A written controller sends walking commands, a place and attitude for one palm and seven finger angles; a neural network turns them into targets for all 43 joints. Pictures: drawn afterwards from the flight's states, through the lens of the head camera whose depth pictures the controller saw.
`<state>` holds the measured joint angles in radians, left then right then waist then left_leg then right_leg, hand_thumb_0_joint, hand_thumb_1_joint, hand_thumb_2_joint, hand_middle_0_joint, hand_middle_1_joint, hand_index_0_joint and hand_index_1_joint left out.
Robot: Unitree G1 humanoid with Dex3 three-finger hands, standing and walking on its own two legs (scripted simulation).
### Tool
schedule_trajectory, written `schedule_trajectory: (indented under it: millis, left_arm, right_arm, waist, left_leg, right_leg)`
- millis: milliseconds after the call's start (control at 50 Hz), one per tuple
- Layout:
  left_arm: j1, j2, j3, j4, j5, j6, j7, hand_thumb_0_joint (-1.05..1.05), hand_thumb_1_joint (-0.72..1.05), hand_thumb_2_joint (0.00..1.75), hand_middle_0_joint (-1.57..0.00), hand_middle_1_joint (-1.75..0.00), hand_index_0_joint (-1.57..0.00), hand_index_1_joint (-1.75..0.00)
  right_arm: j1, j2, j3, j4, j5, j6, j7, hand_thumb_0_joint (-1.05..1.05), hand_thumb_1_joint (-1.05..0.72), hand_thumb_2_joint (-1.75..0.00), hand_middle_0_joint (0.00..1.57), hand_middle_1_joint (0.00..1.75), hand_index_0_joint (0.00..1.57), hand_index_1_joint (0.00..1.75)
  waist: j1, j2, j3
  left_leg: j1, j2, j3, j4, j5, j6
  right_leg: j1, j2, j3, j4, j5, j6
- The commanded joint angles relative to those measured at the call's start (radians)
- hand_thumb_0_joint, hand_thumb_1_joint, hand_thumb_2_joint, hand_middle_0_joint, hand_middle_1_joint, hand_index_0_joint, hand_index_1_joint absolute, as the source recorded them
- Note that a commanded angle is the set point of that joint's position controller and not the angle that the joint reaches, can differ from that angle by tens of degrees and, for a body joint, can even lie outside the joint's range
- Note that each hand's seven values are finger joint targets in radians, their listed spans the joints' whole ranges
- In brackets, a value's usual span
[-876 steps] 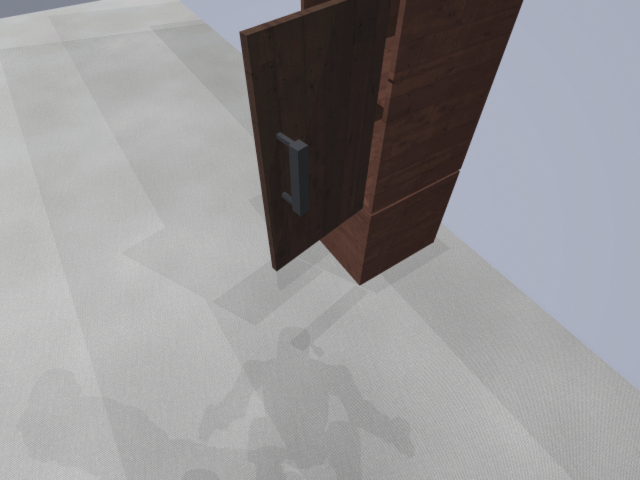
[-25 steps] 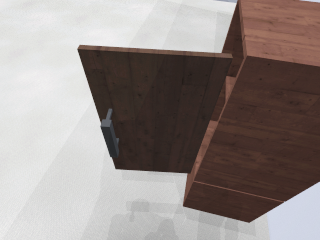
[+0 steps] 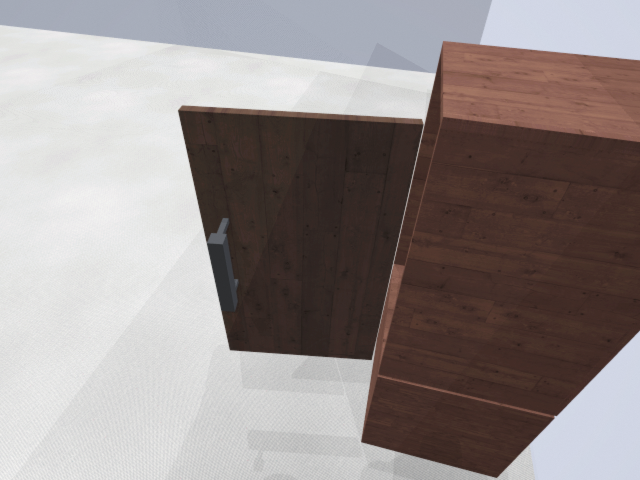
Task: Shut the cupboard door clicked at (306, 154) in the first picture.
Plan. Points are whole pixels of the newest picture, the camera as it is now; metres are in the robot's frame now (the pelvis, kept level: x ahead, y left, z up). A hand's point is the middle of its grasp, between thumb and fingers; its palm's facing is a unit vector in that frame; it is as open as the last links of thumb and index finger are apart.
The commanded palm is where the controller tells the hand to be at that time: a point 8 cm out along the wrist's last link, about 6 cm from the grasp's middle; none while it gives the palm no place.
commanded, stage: come to a stop and stand still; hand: left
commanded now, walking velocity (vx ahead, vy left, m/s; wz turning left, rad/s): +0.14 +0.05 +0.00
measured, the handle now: (227, 265) +0.48 +0.19 -0.02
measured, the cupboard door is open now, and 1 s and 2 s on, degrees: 100 100 100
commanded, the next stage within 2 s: look again from close up in 0.98 s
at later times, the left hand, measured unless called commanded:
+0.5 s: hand out of the picture +0.01 +0.18 -0.17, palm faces +0.00 -0.98 -0.18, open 7.3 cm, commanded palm none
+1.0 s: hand out of the picture +0.02 +0.18 -0.17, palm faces +0.02 -0.99 -0.15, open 7.4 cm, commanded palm none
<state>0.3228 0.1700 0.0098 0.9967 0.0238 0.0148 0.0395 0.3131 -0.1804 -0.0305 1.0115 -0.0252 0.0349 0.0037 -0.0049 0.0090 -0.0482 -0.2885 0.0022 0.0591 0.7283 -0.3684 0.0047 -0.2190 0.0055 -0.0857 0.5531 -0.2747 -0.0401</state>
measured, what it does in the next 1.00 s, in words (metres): steps on the spot: right foot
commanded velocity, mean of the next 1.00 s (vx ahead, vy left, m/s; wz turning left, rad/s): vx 0.01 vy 0.00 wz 0.00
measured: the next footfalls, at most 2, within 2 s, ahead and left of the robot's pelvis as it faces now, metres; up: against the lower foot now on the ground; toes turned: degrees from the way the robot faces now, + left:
right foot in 0.34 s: +0.09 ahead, -0.07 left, +0.00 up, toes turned +2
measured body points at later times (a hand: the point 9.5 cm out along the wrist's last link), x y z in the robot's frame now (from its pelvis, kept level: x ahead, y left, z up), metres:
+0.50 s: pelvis +0.01 +0.01 +0.01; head +0.01 +0.02 +0.46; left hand +0.01 +0.23 -0.15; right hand -0.03 -0.19 -0.15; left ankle +0.00 +0.08 -0.73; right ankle +0.01 -0.09 -0.73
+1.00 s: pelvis +0.03 +0.03 +0.01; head +0.03 +0.04 +0.46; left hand +0.02 +0.23 -0.15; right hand +0.03 -0.20 -0.14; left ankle +0.00 +0.08 -0.73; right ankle +0.01 -0.09 -0.73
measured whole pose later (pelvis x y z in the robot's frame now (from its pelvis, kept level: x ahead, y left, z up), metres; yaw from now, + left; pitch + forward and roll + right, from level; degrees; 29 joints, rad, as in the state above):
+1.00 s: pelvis +0.03 +0.03 +0.01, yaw -1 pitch -2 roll +0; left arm 0.32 0.13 -0.02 1.10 0.01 -0.01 0.05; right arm 0.27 -0.14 0.01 1.14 0.00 -0.02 -0.04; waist 0.01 -0.02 0.03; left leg -0.11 -0.05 0.12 0.39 -0.26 0.09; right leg -0.14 0.00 -0.04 0.42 -0.26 -0.01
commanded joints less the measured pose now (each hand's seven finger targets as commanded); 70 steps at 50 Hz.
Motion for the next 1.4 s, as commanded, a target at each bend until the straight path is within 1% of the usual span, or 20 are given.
schedule_trajectory:
  millis: [0,20,40,60,80,100,120,160,240,280,300,320,340,360,400,420,480,540,780,1380]
  left_arm:
    - [-0.075,0.199,0.061,-0.096,0.007,-0.015,0.013,0.00,0.90,0.90,-0.20,-0.30,-0.20,-0.30]
    - [-0.064,0.163,0.051,-0.095,0.004,-0.009,0.009,0.00,0.90,0.90,-0.20,-0.30,-0.20,-0.30]
    - [-0.039,0.103,0.038,-0.097,-0.003,-0.004,0.002,0.00,0.90,0.90,-0.20,-0.30,-0.20,-0.30]
    - [-0.006,0.058,0.029,-0.111,-0.003,-0.006,-0.004,0.00,0.90,0.90,-0.20,-0.30,-0.20,-0.30]
    - [-0.029,0.071,0.030,-0.114,0.003,-0.007,-0.005,0.00,0.90,0.90,-0.20,-0.30,-0.20,-0.30]
    - [-0.020,0.082,0.032,-0.096,0.009,-0.006,-0.009,0.00,0.90,0.90,-0.20,-0.30,-0.20,-0.30]
    - [-0.002,0.086,0.034,-0.089,0.008,-0.007,-0.016,0.00,0.90,0.90,-0.20,-0.30,-0.20,-0.30]
    - [0.014,0.064,0.025,-0.083,0.006,-0.009,-0.026,0.00,0.90,0.90,-0.20,-0.30,-0.20,-0.30]
    - [-0.004,0.022,0.004,-0.073,-0.001,-0.020,-0.022,0.00,0.90,0.90,-0.20,-0.30,-0.20,-0.30]
    - [0.033,0.018,0.003,-0.052,-0.006,-0.030,-0.016,0.00,0.90,0.90,-0.20,-0.30,-0.20,-0.30]
    - [0.052,0.034,0.006,-0.037,-0.007,-0.036,-0.008,0.00,0.90,0.90,-0.20,-0.30,-0.20,-0.30]
    - [0.076,0.058,0.007,-0.021,-0.008,-0.041,-0.001,0.00,0.90,0.90,-0.20,-0.30,-0.20,-0.30]
    - [0.083,0.080,0.007,-0.011,-0.012,-0.043,0.001,0.00,0.90,0.90,-0.20,-0.30,-0.20,-0.30]
    - [0.067,0.096,0.009,-0.010,-0.013,-0.040,0.002,0.00,0.90,0.90,-0.20,-0.30,-0.20,-0.30]
    - [0.042,0.076,0.003,-0.004,-0.015,-0.047,0.003,0.00,0.90,0.90,-0.20,-0.30,-0.20,-0.30]
    - [0.047,0.062,-0.001,0.006,-0.016,-0.047,0.003,0.00,0.90,0.90,-0.20,-0.30,-0.20,-0.30]
    - [0.063,0.042,-0.009,0.018,-0.015,-0.047,0.007,0.00,0.90,0.90,-0.20,-0.30,-0.20,-0.30]
    - [0.088,0.037,-0.013,0.038,-0.015,-0.046,0.008,0.00,0.90,0.90,-0.20,-0.30,-0.20,-0.30]
    - [0.097,0.029,-0.017,0.074,-0.015,-0.044,0.013,0.00,0.90,0.90,-0.20,-0.30,-0.20,-0.30]
    - [0.095,0.013,-0.017,0.089,-0.014,-0.028,0.011,0.00,0.90,0.90,-0.20,-0.30,-0.20,-0.30]
  right_arm:
    - [0.148,-0.042,-0.009,-0.020,-0.003,-0.021,0.006,0.00,-0.90,-0.90,0.20,0.30,0.20,0.30]
    - [0.194,-0.047,-0.005,-0.008,-0.005,-0.029,0.002,0.00,-0.90,-0.90,0.20,0.30,0.20,0.30]
    - [0.220,-0.083,-0.009,-0.002,-0.014,-0.036,-0.006,0.00,-0.90,-0.90,0.20,0.30,0.20,0.30]
    - [0.208,-0.123,-0.018,-0.019,-0.013,-0.038,-0.019,0.00,-0.90,-0.90,0.20,0.30,0.20,0.30]
    - [0.146,-0.115,-0.012,-0.036,-0.010,-0.041,-0.023,0.00,-0.90,-0.90,0.20,0.30,0.20,0.30]
    - [0.083,-0.110,-0.004,-0.046,-0.006,-0.045,-0.022,0.00,-0.90,-0.90,0.20,0.30,0.20,0.30]
    - [0.056,-0.110,-0.005,-0.062,-0.003,-0.052,-0.020,0.00,-0.90,-0.90,0.20,0.30,0.20,0.30]
    - [0.051,-0.107,-0.002,-0.064,-0.001,-0.066,-0.023,0.00,-0.90,-0.90,0.20,0.30,0.20,0.30]
    - [0.123,-0.105,0.004,-0.016,-0.001,-0.068,-0.030,0.00,-0.90,-0.90,0.20,0.30,0.20,0.30]
    - [0.128,-0.097,0.010,0.004,0.009,-0.065,-0.032,0.00,-0.90,-0.90,0.20,0.30,0.20,0.30]
    - [0.128,-0.073,0.014,0.011,0.014,-0.066,-0.029,0.00,-0.90,-0.90,0.20,0.30,0.20,0.30]
    - [0.120,-0.054,0.021,0.010,0.018,-0.066,-0.027,0.00,-0.90,-0.90,0.20,0.30,0.20,0.30]
    - [0.113,-0.039,0.026,0.011,0.018,-0.064,-0.024,0.00,-0.90,-0.90,0.20,0.30,0.20,0.30]
    - [0.118,-0.021,0.028,0.020,0.016,-0.061,-0.021,0.00,-0.90,-0.90,0.20,0.30,0.20,0.30]
    - [0.129,-0.019,0.031,0.044,0.012,-0.055,-0.024,0.00,-0.90,-0.90,0.20,0.30,0.20,0.30]
    - [0.128,-0.020,0.032,0.055,0.012,-0.057,-0.025,0.00,-0.90,-0.90,0.20,0.30,0.20,0.30]
    - [0.121,-0.026,0.032,0.070,0.016,-0.067,-0.028,0.00,-0.90,-0.90,0.20,0.30,0.20,0.30]
    - [0.099,-0.037,0.033,0.080,0.019,-0.076,-0.034,0.00,-0.90,-0.90,0.20,0.30,0.20,0.30]
    - [0.047,-0.048,0.032,0.100,0.020,-0.074,-0.047,0.00,-0.90,-0.90,0.20,0.30,0.20,0.30]
    - [0.082,-0.036,0.033,0.125,0.019,-0.072,-0.046,0.00,-0.90,-0.90,0.20,0.30,0.20,0.30]
  waist:
    - [-0.052,-0.077,0.223]
    - [-0.061,-0.004,0.211]
    - [-0.061,0.184,0.214]
    - [-0.037,0.310,0.230]
    - [-0.019,0.253,0.249]
    - [0.015,0.216,0.229]
    - [0.027,0.108,0.204]
    - [0.034,0.009,0.162]
    - [-0.005,0.022,0.089]
    - [0.015,-0.009,0.062]
    - [0.018,-0.036,0.064]
    - [0.018,-0.080,0.085]
    - [0.008,-0.095,0.105]
    - [-0.006,-0.057,0.128]
    - [-0.016,-0.123,0.138]
    - [-0.016,-0.115,0.145]
    - [-0.008,-0.019,0.144]
    - [0.003,0.023,0.098]
    - [0.002,-0.008,0.085]
    - [0.007,-0.001,0.148]
  left_leg:
    - [0.142,-0.005,0.034,-0.182,-0.024,0.008]
    - [0.160,-0.003,0.004,-0.304,-0.055,0.016]
    - [0.098,0.096,-0.161,-0.464,-0.198,0.054]
    - [-0.004,0.228,-0.361,-0.587,-0.314,0.125]
    - [-0.069,0.254,-0.432,-0.619,-0.309,0.173]
    - [-0.093,0.252,-0.434,-0.611,-0.289,0.179]
    - [-0.109,0.248,-0.398,-0.600,-0.255,0.183]
    - [-0.066,0.227,-0.315,-0.587,-0.142,0.181]
    - [0.070,0.198,-0.222,-0.503,0.038,0.168]
    - [0.036,0.179,-0.185,-0.428,0.070,0.135]
    - [-0.049,0.141,-0.152,-0.390,0.029,0.100]
    - [-0.114,0.084,-0.104,-0.353,0.005,0.064]
    - [-0.104,0.042,-0.061,-0.325,0.002,0.036]
    - [-0.055,0.025,-0.060,-0.332,0.024,0.029]
    - [0.017,0.043,-0.051,-0.317,0.054,0.029]
    - [0.043,0.051,-0.058,-0.330,0.091,0.034]
    - [0.060,0.088,-0.086,-0.376,0.181,0.045]
    - [0.095,0.105,-0.088,-0.382,0.292,0.052]
    - [0.177,0.111,-0.085,-0.381,0.460,0.050]
    - [0.139,0.123,-0.131,-0.496,0.228,0.041]
  right_leg:
    - [-0.376,-0.209,0.232,-0.271,-0.473,-0.092]
    - [-0.368,-0.143,0.177,-0.141,-0.450,-0.066]
    - [-0.350,-0.028,0.078,0.081,-0.381,-0.025]
    - [-0.341,0.042,-0.005,0.282,-0.277,0.010]
    - [-0.333,-0.004,0.068,0.412,-0.209,-0.006]
    - [-0.323,-0.027,0.104,0.492,-0.160,-0.010]
    - [-0.303,-0.034,0.101,0.524,-0.129,-0.008]
    - [-0.263,-0.049,0.076,0.441,-0.095,0.001]
    - [-0.138,-0.028,0.026,0.104,-0.153,0.012]
    - [0.005,-0.030,0.046,-0.108,-0.028,0.014]
    - [0.103,-0.065,0.123,-0.161,0.008,0.001]
    - [0.133,-0.136,0.234,-0.190,-0.005,-0.033]
    - [0.086,-0.203,0.296,-0.225,-0.029,-0.071]
    - [0.024,-0.223,0.296,-0.235,-0.039,-0.087]
    - [-0.052,-0.166,0.269,-0.241,-0.111,-0.074]
    - [-0.062,-0.151,0.251,-0.235,-0.069,-0.064]
    - [-0.031,-0.105,0.191,-0.177,0.082,-0.035]
    - [0.022,-0.100,0.161,-0.147,0.187,-0.022]
    - [0.055,-0.111,0.149,-0.153,0.301,-0.008]
    - [0.020,-0.107,0.133,-0.173,0.123,0.009]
